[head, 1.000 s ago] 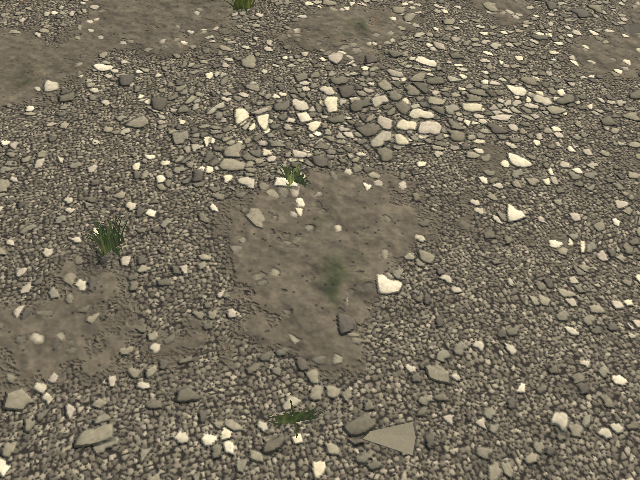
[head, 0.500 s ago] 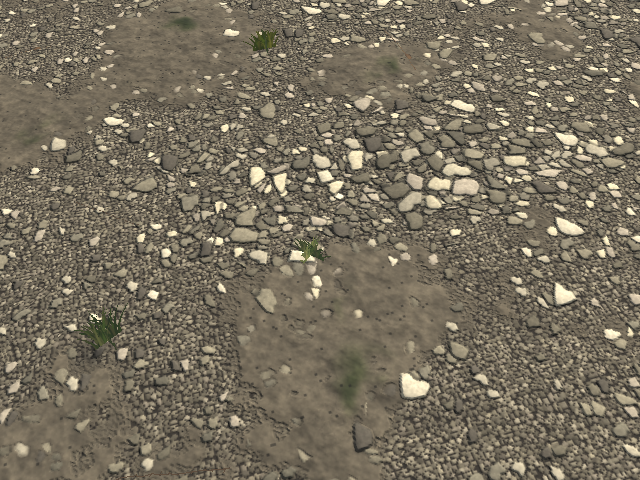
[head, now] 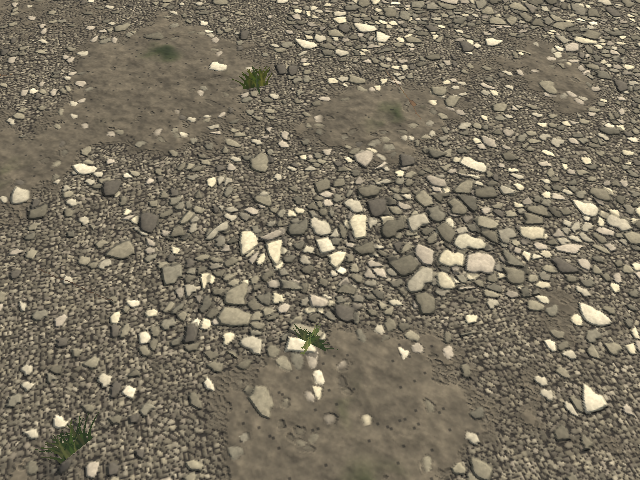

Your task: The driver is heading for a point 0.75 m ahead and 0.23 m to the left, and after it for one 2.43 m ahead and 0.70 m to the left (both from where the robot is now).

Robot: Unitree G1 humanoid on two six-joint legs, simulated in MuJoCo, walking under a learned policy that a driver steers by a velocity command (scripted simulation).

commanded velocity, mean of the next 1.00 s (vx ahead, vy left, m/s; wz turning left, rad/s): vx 0.50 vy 0.00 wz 0.28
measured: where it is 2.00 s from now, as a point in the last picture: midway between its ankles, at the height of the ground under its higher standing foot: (279, 344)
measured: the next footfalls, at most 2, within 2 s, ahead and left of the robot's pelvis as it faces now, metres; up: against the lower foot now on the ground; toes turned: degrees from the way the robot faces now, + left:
right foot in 0.36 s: +0.38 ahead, -0.16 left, +0.00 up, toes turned -2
left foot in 0.92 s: +0.63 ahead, +0.12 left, +0.00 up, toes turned +20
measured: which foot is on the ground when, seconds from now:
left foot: down 0.00-0.36, up 0.38-0.90, down 0.92-1.00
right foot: up 0.00-0.34, down 0.36-0.90, up 0.92-1.00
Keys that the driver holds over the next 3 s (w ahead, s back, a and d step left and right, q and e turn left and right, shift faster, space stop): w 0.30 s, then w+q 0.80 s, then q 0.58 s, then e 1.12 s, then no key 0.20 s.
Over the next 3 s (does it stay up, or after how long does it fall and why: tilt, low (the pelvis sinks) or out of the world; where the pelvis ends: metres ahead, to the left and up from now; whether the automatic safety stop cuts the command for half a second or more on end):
stays up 0.80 0.12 0.00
